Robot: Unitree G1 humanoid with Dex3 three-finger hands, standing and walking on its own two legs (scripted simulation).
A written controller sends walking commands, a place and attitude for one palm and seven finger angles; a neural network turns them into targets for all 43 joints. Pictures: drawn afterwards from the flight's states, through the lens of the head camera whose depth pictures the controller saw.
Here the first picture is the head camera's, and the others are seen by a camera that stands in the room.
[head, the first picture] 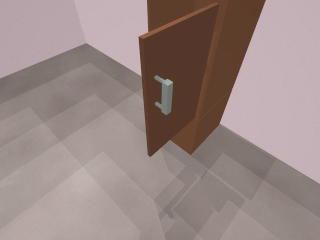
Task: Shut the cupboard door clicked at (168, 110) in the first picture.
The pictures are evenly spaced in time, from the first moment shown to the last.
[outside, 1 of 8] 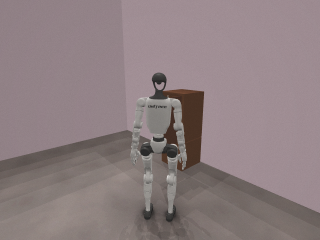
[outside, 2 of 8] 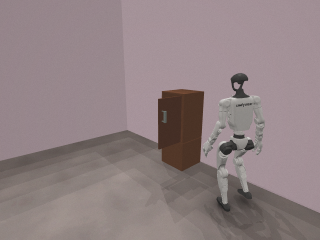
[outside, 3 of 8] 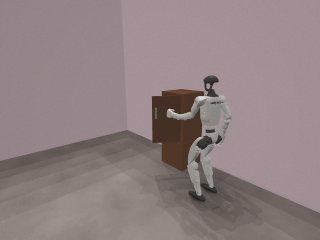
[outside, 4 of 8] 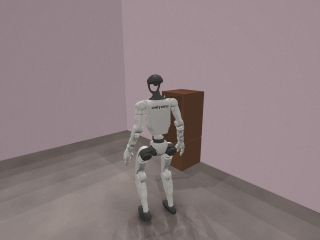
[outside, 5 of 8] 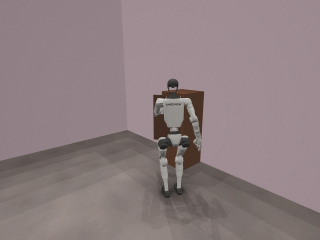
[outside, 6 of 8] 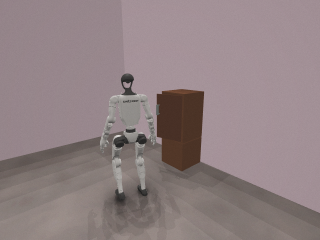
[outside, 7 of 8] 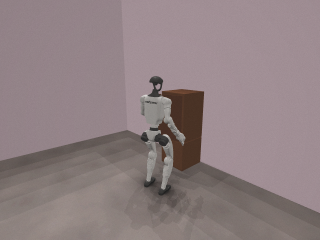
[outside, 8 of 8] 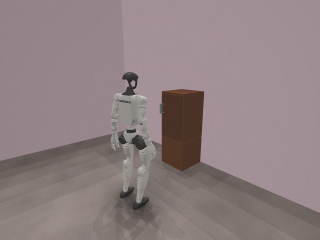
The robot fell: no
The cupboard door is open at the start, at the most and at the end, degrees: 89 89 0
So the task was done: yes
